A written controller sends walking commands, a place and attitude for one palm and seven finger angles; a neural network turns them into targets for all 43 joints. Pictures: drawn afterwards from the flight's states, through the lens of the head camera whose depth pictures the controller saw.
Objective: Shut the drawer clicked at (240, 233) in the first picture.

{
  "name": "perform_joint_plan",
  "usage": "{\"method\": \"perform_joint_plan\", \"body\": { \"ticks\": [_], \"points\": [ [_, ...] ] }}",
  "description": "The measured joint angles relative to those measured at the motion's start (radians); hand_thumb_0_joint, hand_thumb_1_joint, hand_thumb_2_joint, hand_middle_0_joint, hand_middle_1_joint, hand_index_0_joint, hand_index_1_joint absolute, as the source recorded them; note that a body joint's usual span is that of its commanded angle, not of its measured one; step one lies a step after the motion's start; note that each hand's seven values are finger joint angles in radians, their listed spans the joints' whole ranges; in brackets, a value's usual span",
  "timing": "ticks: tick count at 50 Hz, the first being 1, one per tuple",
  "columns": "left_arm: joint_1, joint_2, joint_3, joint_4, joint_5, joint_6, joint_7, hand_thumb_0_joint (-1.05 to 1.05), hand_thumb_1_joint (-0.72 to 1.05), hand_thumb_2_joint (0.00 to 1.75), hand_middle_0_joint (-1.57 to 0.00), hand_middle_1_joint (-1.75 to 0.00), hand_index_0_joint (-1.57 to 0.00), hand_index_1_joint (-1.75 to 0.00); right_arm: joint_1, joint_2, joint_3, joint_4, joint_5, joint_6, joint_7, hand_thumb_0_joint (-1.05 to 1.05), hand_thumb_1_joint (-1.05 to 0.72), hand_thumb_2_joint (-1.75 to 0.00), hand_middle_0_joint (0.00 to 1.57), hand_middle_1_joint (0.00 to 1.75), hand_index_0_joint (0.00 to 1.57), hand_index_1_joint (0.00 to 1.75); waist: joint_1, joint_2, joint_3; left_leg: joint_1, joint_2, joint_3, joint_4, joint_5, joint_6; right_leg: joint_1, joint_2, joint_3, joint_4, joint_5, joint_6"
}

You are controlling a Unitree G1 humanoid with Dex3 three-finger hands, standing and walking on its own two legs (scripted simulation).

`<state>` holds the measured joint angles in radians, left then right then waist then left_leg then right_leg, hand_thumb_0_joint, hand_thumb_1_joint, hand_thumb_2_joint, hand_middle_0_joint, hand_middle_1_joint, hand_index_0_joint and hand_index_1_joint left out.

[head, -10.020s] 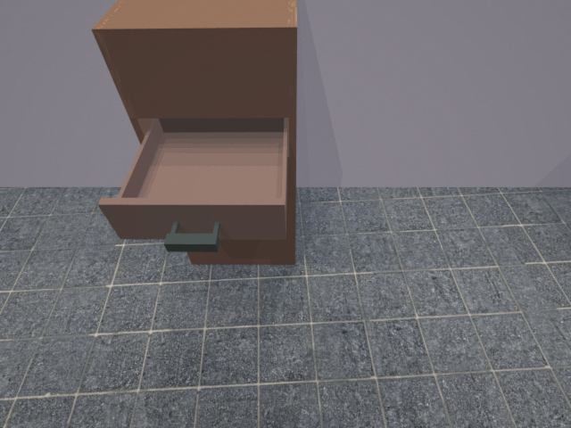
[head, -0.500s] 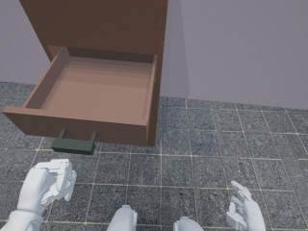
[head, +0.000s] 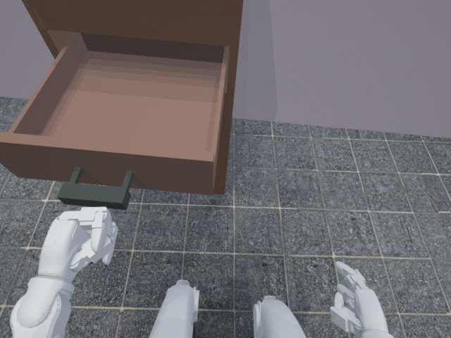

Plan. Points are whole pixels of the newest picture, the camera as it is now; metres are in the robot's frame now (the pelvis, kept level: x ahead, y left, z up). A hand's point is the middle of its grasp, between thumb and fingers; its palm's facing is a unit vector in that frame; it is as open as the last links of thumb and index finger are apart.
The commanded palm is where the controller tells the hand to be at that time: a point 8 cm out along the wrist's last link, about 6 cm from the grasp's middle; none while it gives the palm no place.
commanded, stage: bring the fist close to the handle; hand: left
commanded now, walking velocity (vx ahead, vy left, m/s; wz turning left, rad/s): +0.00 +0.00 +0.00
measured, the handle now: (99, 185) +0.36 +0.24 +0.03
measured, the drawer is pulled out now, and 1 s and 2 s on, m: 0.30 0.28 0.15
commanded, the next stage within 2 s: push the drawer shut in 0.42 s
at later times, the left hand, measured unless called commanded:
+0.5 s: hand (115, 236) +0.27 +0.19 +0.03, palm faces -0.07 -1.00 -0.06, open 3.3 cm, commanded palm +0.26 +0.25 +0.03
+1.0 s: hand (113, 221) +0.30 +0.21 +0.02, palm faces -0.06 -1.00 -0.07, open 2.8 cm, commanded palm +0.32 +0.25 +0.03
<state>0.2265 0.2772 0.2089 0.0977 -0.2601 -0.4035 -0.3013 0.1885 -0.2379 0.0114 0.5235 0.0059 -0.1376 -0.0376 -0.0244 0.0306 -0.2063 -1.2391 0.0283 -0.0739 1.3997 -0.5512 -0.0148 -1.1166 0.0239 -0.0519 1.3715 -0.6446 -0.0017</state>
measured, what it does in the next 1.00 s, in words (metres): stands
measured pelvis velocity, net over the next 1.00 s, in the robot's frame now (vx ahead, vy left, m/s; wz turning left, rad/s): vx -0.01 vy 0.00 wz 0.01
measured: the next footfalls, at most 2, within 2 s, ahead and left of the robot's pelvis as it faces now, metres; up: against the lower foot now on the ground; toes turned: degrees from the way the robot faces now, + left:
none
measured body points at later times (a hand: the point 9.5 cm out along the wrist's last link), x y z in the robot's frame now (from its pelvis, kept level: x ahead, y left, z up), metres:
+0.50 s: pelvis +0.00 +0.00 -0.01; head +0.11 +0.01 +0.43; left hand +0.27 +0.25 +0.04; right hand +0.18 -0.25 -0.09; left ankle +0.05 +0.12 -0.60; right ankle +0.01 -0.13 -0.60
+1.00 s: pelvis -0.01 +0.00 -0.01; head +0.10 +0.02 +0.43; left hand +0.30 +0.26 +0.03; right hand +0.17 -0.24 -0.10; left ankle +0.05 +0.12 -0.60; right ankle +0.01 -0.13 -0.60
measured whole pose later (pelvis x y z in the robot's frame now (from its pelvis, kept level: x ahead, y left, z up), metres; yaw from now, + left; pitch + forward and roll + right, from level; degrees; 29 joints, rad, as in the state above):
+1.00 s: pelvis -0.01 +0.00 -0.01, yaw +0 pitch +23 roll -4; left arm -0.03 0.32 0.22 0.27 -0.24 -0.38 -0.33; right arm 0.18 -0.26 0.03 0.58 0.01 -0.12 -0.07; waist -0.01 0.03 -0.19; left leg -1.31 0.02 -0.09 1.43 -0.53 -0.02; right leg -1.18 0.02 -0.07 1.41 -0.63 0.00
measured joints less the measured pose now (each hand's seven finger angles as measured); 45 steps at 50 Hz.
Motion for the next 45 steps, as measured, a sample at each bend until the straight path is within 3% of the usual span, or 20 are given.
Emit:
{"method": "perform_joint_plan", "body": {
  "ticks": [6,12,30,45],
  "points": [
    [-0.052,0.008,0.002,0.011,-0.001,0.014,-0.004,0.02,0.90,0.90,-1.40,-1.60,-1.40,-1.60,-0.007,-0.007,0.002,0.001,0.000,0.015,0.004,0.01,-0.90,-0.90,0.20,0.30,0.20,0.30,-0.003,0.000,0.004,-0.043,0.001,-0.004,0.033,-0.007,-0.001,-0.042,0.002,-0.003,0.033,-0.009,-0.002],
    [-0.027,0.012,0.007,-0.030,-0.006,0.041,0.005,0.02,0.90,0.90,-1.40,-1.60,-1.40,-1.60,0.001,0.001,-0.002,-0.002,0.006,0.038,0.007,0.01,-0.90,-0.90,0.20,0.30,0.20,0.30,-0.009,0.002,0.005,-0.031,0.005,0.001,0.018,-0.004,-0.001,-0.034,0.005,0.003,0.019,-0.002,-0.001],
    [-0.039,0.013,0.010,0.004,-0.005,0.022,0.003,0.02,0.90,0.90,-1.40,-1.60,-1.40,-1.60,0.002,-0.008,-0.001,-0.006,0.006,0.042,-0.002,0.01,-0.90,-0.90,0.20,0.30,0.20,0.30,-0.007,-0.001,0.000,-0.034,0.005,0.001,0.019,-0.008,-0.002,-0.037,0.005,0.002,0.021,-0.007,-0.003],
    [-0.174,0.030,0.013,0.107,0.005,0.013,-0.027,-0.03,0.77,0.92,-1.40,-1.60,-1.40,-1.60,-0.008,-0.023,0.009,0.041,0.006,0.018,-0.021,0.01,-0.90,-0.90,0.20,0.30,0.20,0.30,0.015,0.001,0.012,-0.064,-0.007,-0.017,0.033,0.007,-0.003,-0.057,-0.004,-0.016,0.033,0.000,-0.002]
  ]
}}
